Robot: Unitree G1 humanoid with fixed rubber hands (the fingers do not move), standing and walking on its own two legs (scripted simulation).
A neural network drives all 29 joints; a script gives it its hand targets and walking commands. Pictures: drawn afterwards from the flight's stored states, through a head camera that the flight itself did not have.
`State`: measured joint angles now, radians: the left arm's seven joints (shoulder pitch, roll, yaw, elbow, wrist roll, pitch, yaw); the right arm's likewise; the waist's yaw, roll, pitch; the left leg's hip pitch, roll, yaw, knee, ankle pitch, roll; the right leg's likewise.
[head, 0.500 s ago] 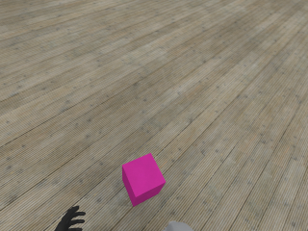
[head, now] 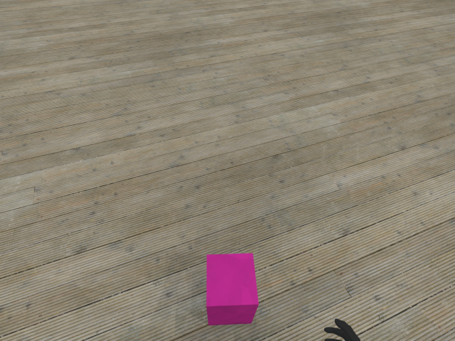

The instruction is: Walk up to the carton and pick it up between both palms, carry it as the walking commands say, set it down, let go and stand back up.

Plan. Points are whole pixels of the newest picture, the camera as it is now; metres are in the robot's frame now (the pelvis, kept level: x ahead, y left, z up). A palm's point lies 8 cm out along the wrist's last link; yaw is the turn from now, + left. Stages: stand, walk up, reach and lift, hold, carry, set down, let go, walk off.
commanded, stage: walk up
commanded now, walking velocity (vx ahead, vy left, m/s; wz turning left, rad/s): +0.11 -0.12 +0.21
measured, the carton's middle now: (229, 290) +0.42 +0.02 -0.63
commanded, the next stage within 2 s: none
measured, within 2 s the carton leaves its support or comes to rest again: neither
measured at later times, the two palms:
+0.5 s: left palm out of the picture +0.04 +0.16 -0.12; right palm out of the picture +0.12 -0.31 -0.14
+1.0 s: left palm out of the picture +0.07 +0.19 -0.13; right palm out of the picture +0.12 -0.24 -0.13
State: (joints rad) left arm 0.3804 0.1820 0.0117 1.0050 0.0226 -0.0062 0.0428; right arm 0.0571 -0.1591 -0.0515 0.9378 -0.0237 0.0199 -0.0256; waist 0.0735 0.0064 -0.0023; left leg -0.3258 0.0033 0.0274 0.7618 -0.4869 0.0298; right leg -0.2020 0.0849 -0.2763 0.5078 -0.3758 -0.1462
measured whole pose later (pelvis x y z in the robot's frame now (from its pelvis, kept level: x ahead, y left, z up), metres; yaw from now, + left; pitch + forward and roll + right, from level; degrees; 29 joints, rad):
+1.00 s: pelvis +0.05 -0.03 +0.01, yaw +2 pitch -3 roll +1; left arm 0.20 0.15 0.02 1.06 0.01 0.01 0.04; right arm 0.12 -0.14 -0.02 1.05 -0.01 0.01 -0.04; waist 0.01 0.00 0.12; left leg -0.21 0.00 0.13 0.48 -0.23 0.04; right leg -0.12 -0.04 -0.01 0.50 -0.32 0.02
